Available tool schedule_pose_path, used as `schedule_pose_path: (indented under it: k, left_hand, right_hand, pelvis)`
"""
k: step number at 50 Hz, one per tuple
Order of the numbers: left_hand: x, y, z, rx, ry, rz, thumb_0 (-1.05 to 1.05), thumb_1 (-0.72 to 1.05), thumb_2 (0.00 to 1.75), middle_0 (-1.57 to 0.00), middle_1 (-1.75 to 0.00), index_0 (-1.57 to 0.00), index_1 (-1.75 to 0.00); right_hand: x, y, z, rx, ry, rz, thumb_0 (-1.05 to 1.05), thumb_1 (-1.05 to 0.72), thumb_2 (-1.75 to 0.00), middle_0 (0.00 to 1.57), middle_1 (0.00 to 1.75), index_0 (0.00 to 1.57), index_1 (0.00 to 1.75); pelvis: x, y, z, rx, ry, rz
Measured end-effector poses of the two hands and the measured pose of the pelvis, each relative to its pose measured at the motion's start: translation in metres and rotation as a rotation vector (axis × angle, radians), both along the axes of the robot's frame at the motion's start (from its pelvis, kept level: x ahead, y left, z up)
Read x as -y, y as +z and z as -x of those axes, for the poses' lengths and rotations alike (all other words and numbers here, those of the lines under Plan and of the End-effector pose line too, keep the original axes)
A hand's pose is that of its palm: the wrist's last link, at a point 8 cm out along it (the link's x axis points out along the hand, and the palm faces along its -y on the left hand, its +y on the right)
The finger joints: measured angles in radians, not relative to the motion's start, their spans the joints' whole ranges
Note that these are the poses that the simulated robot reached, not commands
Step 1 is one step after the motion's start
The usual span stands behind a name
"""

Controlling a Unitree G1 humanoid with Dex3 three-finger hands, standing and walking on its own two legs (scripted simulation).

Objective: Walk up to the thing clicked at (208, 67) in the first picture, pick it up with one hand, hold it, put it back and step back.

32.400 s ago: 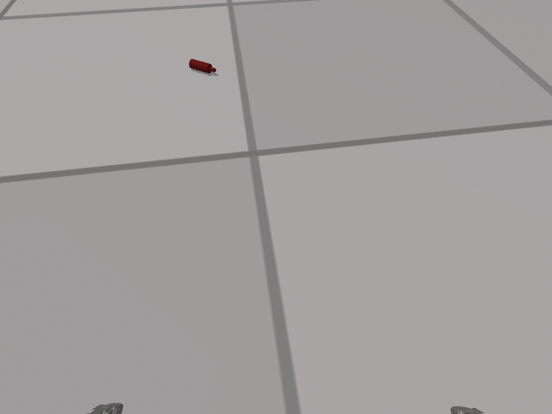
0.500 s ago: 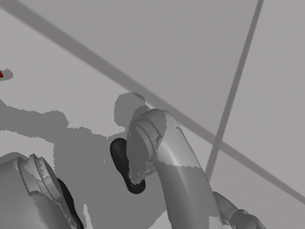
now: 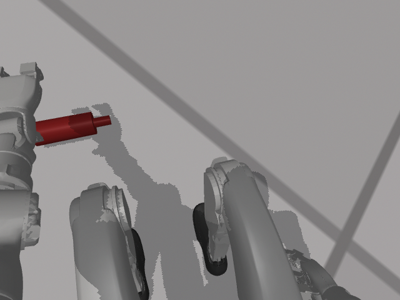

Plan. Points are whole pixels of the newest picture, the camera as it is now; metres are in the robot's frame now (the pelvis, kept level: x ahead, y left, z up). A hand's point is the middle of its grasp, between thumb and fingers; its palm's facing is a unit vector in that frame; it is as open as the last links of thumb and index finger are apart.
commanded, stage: withdraw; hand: left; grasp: from above
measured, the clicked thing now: (73, 126) +0.50 +0.24 -0.32
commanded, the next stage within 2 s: home in 0.34 s
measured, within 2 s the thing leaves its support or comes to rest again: neither
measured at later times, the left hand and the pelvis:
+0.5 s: hand (40, 120) +0.48 +0.27 -0.19, palm faces -0.43 -0.05 -0.90, open 13.7 cm; pelvis -0.01 +0.00 -0.02, yaw +1 degrees
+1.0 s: hand (2, 144) +0.39 +0.26 -0.02, palm faces -0.31 -0.59 -0.74, open 8.0 cm; pelvis +0.00 +0.00 +0.11, yaw +4 degrees
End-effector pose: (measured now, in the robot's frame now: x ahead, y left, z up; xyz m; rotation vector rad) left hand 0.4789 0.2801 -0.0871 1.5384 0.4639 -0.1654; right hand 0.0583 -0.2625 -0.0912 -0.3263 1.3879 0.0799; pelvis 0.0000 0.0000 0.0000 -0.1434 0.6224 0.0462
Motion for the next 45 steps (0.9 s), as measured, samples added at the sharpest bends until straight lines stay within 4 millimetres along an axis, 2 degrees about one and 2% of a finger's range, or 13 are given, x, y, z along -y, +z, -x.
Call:
schedule_pose_path:
  k: [5, 10, 13, 18, 23, 27, 32, 36, 40, 45]
  left_hand:
    - [0.011, 0.027, 0.013, -0.086, -0.015, 0.023, 0.00, -0.42, 0.94, -0.18, -0.89, -0.17, -0.90]
    - [0.020, 0.029, 0.020, -0.124, -0.064, 0.049, 0.00, -0.41, 0.95, -0.18, -0.90, -0.17, -0.91]
    - [0.021, 0.020, 0.021, -0.125, -0.088, 0.051, 0.00, -0.42, 0.95, -0.18, -0.91, -0.17, -0.92]
    - [0.016, -0.009, 0.019, -0.124, -0.097, 0.051, 0.00, -0.43, 0.96, -0.15, -0.94, -0.15, -0.94]
    - [0.009, -0.036, 0.007, -0.076, -0.088, 0.050, 0.00, -0.45, 0.97, -0.14, -0.96, -0.14, -0.96]
    - [0.004, -0.040, -0.008, 0.003, -0.073, 0.038, 0.00, -0.43, 0.97, -0.16, -0.93, -0.16, -0.93]
    - [-0.001, -0.023, -0.021, 0.055, 0.011, 0.059, 0.00, -0.26, 0.94, -0.21, -0.79, -0.20, -0.80]
    - [-0.006, 0.004, -0.017, 0.039, 0.100, 0.112, 0.00, -0.07, 0.92, -0.23, -0.67, -0.22, -0.68]
    - [-0.010, 0.036, 0.002, -0.001, 0.173, 0.202, 0.00, 0.17, 0.92, -0.23, -0.57, -0.23, -0.58]
    - [-0.010, 0.079, 0.044, -0.035, 0.236, 0.356, 0.00, 0.50, 0.92, -0.23, -0.46, -0.23, -0.46]
  right_hand:
    - [0.006, 0.012, -0.018, 0.072, 0.005, 0.029, 0.00, -0.91, -0.90, 0.20, 0.30, 0.20, 0.30]
    - [0.016, 0.022, -0.017, 0.096, 0.015, 0.095, 0.00, -0.90, -0.90, 0.20, 0.30, 0.20, 0.30]
    - [0.022, 0.022, -0.009, 0.078, 0.017, 0.135, 0.00, -0.90, -0.90, 0.20, 0.30, 0.20, 0.30]
    - [0.025, 0.015, 0.012, 0.024, 0.019, 0.181, 0.00, -0.90, -0.90, 0.20, 0.30, 0.20, 0.30]
    - [0.018, 0.004, 0.035, -0.046, 0.009, 0.194, 0.00, -0.90, -0.89, 0.20, 0.30, 0.20, 0.30]
    - [0.006, -0.003, 0.049, -0.097, -0.023, 0.173, 0.00, -0.89, -0.89, 0.20, 0.30, 0.20, 0.30]
    - [-0.008, -0.004, 0.052, -0.117, -0.078, 0.125, 0.01, -0.89, -0.89, 0.20, 0.30, 0.20, 0.30]
    - [-0.015, 0.004, 0.044, -0.100, -0.123, 0.083, 0.01, -0.89, -0.89, 0.21, 0.30, 0.20, 0.30]
    - [-0.016, 0.021, 0.028, -0.061, -0.142, 0.054, 0.01, -0.89, -0.89, 0.21, 0.30, 0.20, 0.30]
    - [-0.010, 0.053, -0.009, 0.025, -0.122, 0.051, 0.01, -0.90, -0.89, 0.21, 0.30, 0.20, 0.30]
  pelvis:
    - [0.004, 0.019, 0.008, 0.016, 0.016, -0.028]
    - [0.008, 0.023, 0.014, 0.030, 0.025, -0.041]
    - [0.009, 0.019, 0.016, 0.031, 0.025, -0.042]
    - [0.008, 0.004, 0.016, 0.034, 0.021, -0.036]
    - [0.005, -0.013, 0.013, 0.029, 0.014, -0.020]
    - [0.002, -0.020, 0.008, 0.010, 0.013, -0.011]
    - [-0.001, -0.014, 0.003, -0.019, 0.015, -0.008]
    - [-0.003, 0.004, -0.001, -0.038, 0.018, -0.010]
    - [-0.004, 0.030, -0.004, -0.044, 0.023, -0.015]
    - [-0.005, 0.070, -0.004, -0.029, 0.031, -0.027]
